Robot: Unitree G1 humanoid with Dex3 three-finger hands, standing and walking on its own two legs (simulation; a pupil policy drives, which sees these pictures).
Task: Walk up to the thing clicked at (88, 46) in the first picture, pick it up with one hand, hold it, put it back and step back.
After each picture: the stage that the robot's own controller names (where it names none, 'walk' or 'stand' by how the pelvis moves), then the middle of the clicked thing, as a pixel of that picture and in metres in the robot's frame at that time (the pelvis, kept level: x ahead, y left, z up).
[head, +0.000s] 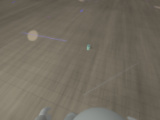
stand; (88, 47) +1.52 +0.01 -0.72
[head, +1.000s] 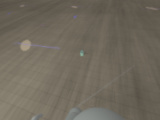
walk; (82, 53) +1.39 +0.26 -0.70
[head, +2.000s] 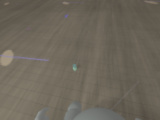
walk; (74, 67) +0.89 +0.32 -0.72
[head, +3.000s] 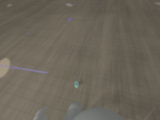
walk; (76, 84) +0.57 +0.24 -0.71
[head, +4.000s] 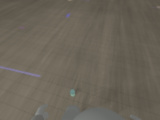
stand; (72, 92) +0.39 +0.20 -0.70
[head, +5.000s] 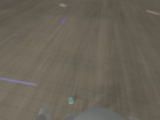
stand; (71, 100) +0.34 +0.20 -0.72
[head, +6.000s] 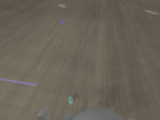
stand; (70, 99) +0.35 +0.21 -0.73
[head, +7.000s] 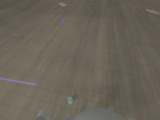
stand; (70, 100) +0.34 +0.22 -0.73
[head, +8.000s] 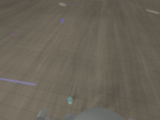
stand; (70, 100) +0.33 +0.22 -0.73
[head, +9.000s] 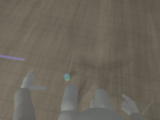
go down; (66, 77) +0.38 +0.22 -0.54
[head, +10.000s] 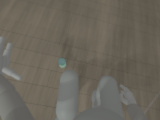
go down; (62, 63) +0.41 +0.26 -0.32
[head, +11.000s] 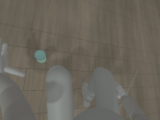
close in; (40, 56) +0.39 +0.29 -0.25
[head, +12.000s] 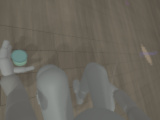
close; (19, 58) +0.38 +0.30 -0.21
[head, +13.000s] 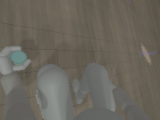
lift; (19, 58) +0.36 +0.31 -0.22
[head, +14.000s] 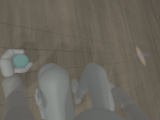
lift; (20, 61) +0.35 +0.30 -0.22
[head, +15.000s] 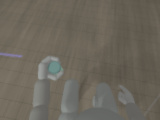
lift; (56, 69) +0.32 +0.22 +0.00
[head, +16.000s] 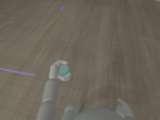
hold; (64, 73) +0.32 +0.18 +0.01
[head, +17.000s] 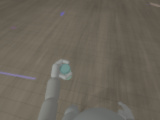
hold; (66, 72) +0.33 +0.17 +0.02
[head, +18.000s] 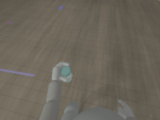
crouch; (66, 74) +0.32 +0.16 -0.01
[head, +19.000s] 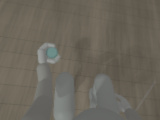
crouch; (53, 55) +0.42 +0.24 -0.09
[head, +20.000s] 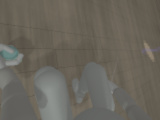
lower; (12, 56) +0.39 +0.33 -0.22
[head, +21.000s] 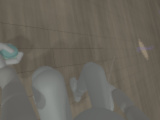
lower; (11, 54) +0.39 +0.32 -0.22
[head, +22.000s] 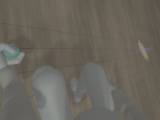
lower; (12, 54) +0.39 +0.32 -0.22
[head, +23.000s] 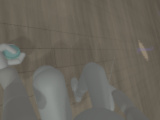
lower; (13, 55) +0.39 +0.32 -0.22
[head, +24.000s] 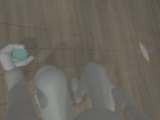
open; (19, 56) +0.38 +0.30 -0.22
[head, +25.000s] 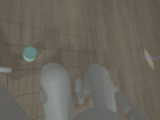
stand; (30, 54) +0.38 +0.29 -0.22
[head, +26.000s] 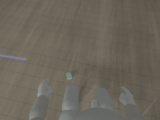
walk; (69, 76) +0.40 +0.21 -0.53
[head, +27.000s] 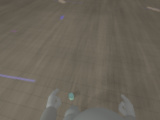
stand; (71, 96) +0.37 +0.19 -0.66
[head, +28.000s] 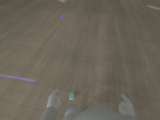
stand; (71, 96) +0.36 +0.19 -0.67
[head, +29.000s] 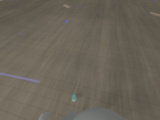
stand; (74, 97) +0.38 +0.17 -0.72
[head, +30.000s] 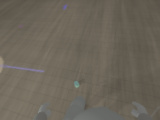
walk; (76, 84) +0.44 +0.22 -0.69
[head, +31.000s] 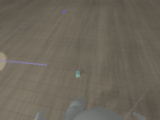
walk; (77, 73) +0.68 +0.21 -0.71
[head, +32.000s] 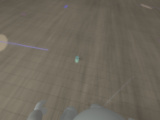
stand; (77, 59) +1.00 +0.15 -0.70
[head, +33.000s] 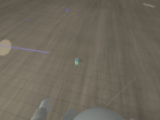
stand; (76, 61) +0.99 +0.20 -0.70
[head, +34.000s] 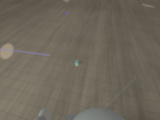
stand; (76, 63) +1.00 +0.22 -0.73
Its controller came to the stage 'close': yes
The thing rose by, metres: 0.72
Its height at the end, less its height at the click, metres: +0.00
